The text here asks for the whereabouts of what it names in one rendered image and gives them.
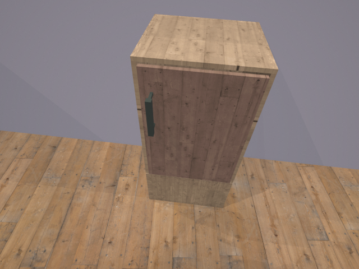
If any handle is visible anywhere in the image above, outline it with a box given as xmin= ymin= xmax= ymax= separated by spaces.
xmin=145 ymin=92 xmax=155 ymax=137

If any cupboard door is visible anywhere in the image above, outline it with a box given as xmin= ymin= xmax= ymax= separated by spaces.
xmin=136 ymin=63 xmax=270 ymax=183

